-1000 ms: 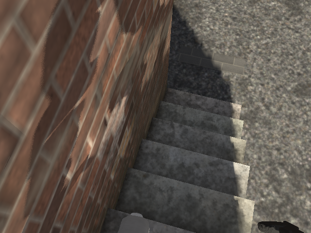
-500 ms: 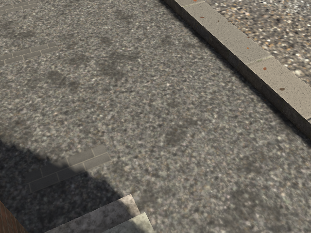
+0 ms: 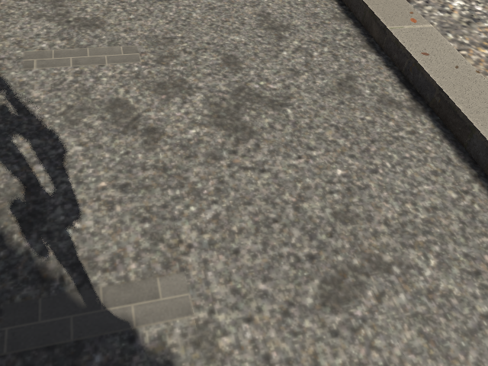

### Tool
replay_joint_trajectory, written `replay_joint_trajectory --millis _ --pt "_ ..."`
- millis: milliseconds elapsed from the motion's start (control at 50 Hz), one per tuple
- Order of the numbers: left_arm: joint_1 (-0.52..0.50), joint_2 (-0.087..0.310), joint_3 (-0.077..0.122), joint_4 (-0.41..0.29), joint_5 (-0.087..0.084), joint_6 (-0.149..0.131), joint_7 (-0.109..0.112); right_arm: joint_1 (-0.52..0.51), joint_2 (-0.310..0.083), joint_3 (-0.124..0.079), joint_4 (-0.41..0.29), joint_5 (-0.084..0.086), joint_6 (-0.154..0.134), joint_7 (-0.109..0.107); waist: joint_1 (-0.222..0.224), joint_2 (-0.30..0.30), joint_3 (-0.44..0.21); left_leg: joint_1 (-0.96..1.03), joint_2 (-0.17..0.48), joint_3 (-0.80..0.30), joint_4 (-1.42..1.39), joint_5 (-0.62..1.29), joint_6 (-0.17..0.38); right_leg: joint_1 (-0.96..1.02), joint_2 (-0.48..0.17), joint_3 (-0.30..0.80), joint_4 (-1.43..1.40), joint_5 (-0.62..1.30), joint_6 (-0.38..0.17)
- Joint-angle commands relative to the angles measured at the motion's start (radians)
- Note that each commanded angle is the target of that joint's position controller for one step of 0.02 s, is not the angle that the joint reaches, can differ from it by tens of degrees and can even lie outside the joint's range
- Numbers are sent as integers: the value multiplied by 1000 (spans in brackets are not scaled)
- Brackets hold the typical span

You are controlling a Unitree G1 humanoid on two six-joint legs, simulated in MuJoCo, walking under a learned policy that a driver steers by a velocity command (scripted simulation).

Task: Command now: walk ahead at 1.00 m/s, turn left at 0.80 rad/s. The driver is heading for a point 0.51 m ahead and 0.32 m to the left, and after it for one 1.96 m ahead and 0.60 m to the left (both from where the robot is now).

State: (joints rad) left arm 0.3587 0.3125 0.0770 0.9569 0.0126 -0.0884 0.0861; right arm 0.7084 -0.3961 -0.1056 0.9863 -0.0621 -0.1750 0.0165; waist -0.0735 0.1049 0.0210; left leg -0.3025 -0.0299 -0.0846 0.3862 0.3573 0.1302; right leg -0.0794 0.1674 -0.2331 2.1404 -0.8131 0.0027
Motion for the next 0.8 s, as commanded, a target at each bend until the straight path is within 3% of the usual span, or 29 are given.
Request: replay_joint_trajectory --millis 20,40,60,80,100,120,140,180,220,260,280,320,340,360,420,460,480,500,540,560,580,600,620,640,660,700,740,780,800 --pt "-152 -66 -56 -241 102 1 -49 300 -23 51 102 70 83 -83 8 462 -49 975 82 -169 588 973 -47 -1240 -61 216 -22 2 14" --pt "-98 -21 -60 -177 157 5 -74 258 34 59 99 129 101 -108 -12 275 -87 739 76 -285 508 891 -29 -1079 -161 225 -275 187 26" --pt "-45 -14 -51 -158 148 30 -77 44 -165 8 64 84 77 -95 73 234 -244 472 209 -782 265 357 251 -929 -131 365 -527 184 69" --pt "-70 95 -22 -66 121 55 -60 -97 -102 13 20 32 69 -58 98 -109 -173 140 194 -943 221 132 300 -681 -146 343 -627 257 130" --pt "-144 161 -11 -116 74 52 -62 -96 -23 47 -4 93 69 -70 113 -304 -79 311 117 -821 239 197 196 -866 -61 323 -606 153 109" --pt "-282 183 1 -85 122 39 -61 137 -26 52 98 84 66 -89 -29 -383 58 492 -5 -663 350 426 50 -990 -80 299 -615 97 67" --pt "-439 179 -9 -154 123 24 -69 291 -25 44 154 59 89 -137 -108 -190 106 666 -74 -517 296 640 -46 -1078 -46 218 -649 132 46" --pt "-763 116 -16 -247 71 -29 -75 653 17 38 363 50 137 -185 -337 -22 193 1052 -68 -563 354 691 -73 -1399 -19 258 -610 189 57" --pt "-871 37 -39 -300 16 -63 -101 651 80 42 401 6 140 -180 -364 -58 140 969 -87 -549 361 571 -32 -1314 -1 237 -855 142 87" --pt "-697 -44 -52 -327 9 -65 -148 285 70 37 266 3 120 -152 -176 -170 3 531 -100 -584 382 482 37 -805 -18 251 -1229 306 40" --pt "-377 -96 -61 -250 0 -59 -145 -48 113 38 162 15 99 -122 33 -247 -65 32 -169 -503 562 237 -6 -212 -52 281 -1504 694 1" --pt "197 -179 -56 -63 -72 -22 -107 -397 69 25 46 68 34 -61 377 -455 -270 -907 -346 -256 1193 -1055 -63 920 -235 324 -1746 1614 -26" --pt "134 -167 -58 -60 -35 9 -103 -401 13 13 -22 77 33 -64 296 -264 -214 -963 -261 -154 1278 -1029 -36 882 -276 293 -1779 1604 18" --pt "113 -161 -60 -42 8 12 -111 -378 64 21 -52 64 46 -52 252 -157 -190 -930 -215 -89 1296 -1026 -33 826 -325 329 -1795 1648 16" --pt "-162 -101 -25 -83 82 -81 -106 -408 177 39 -150 11 58 -31 88 -88 78 -979 -89 -17 1017 -1123 -25 545 -251 284 -1902 1260 93" --pt "-230 -85 -12 -91 63 -105 -107 -432 176 25 -205 -28 58 -1 53 -145 143 -743 -123 166 543 -840 -53 311 -184 155 -2004 1025 17" --pt "-157 -79 -2 -77 61 -151 -94 -500 193 27 -233 -16 5 23 82 -79 179 -520 -110 275 164 -377 -123 122 -87 36 -1991 708 21" --pt "-160 -22 8 -73 34 -175 -75 -336 211 21 -200 -38 -9 72 1 -182 35 -38 -120 331 174 175 -130 -107 -166 59 -2009 692 -60" --pt "-400 52 26 -217 -11 -160 -65 163 206 22 -54 15 33 102 -235 -167 -256 540 -187 249 310 309 -122 -296 -247 39 -1766 1151 -94" --pt "-476 108 49 -236 -36 -115 -59 272 173 32 -51 -1 71 52 -317 -206 -169 560 -192 209 419 -83 -48 -427 -354 62 -1367 1638 -46" --pt "-205 12 22 -236 -81 -64 -73 110 -14 17 -146 -47 86 21 -178 94 -202 622 11 -51 481 150 195 -505 -255 94 -791 1192 36" --pt "-35 -87 -46 -340 -194 -35 -67 130 -229 -45 -176 -15 70 12 -157 697 -731 1220 588 -822 329 93 663 -933 -6 349 -40 -188 107" --pt "-107 45 -54 -313 -47 -37 -93 1 -227 -51 -299 41 135 -86 -151 296 -993 979 424 -1382 -146 -971 490 -723 -7 387 -74 262 36" --pt "-134 190 -10 -264 5 -26 -131 -213 -174 -43 -372 27 162 -136 -107 38 -832 626 303 -1392 -264 -1447 381 -588 -32 392 -234 473 -14" --pt "-140 217 1 -265 -143 52 -125 -75 -212 -34 -300 89 134 -100 -109 -9 -714 536 363 -1379 -122 -1675 283 -585 -103 482 -309 450 -28" --pt "-441 215 -14 -372 -107 127 -103 -252 -138 -3 -336 67 103 -113 -129 -38 -410 86 227 -1244 -57 -1517 216 -582 -142 650 -363 266 14" --pt "-558 131 -42 -439 -19 144 -97 -330 -70 6 -324 60 90 -156 -84 -157 -308 -33 72 -958 216 -778 176 -550 -188 702 -743 -42 50" --pt "-377 62 -38 -361 2 122 -99 -453 -26 5 -338 86 100 -172 47 -314 -264 -300 77 -796 410 -154 155 -307 -230 655 -1128 -245 62" --pt "-79 11 -30 -199 3 120 -105 -670 16 0 -376 131 137 -169 228 -549 -201 -749 -115 -364 659 -479 3 190 -241 489 -1559 325 5"
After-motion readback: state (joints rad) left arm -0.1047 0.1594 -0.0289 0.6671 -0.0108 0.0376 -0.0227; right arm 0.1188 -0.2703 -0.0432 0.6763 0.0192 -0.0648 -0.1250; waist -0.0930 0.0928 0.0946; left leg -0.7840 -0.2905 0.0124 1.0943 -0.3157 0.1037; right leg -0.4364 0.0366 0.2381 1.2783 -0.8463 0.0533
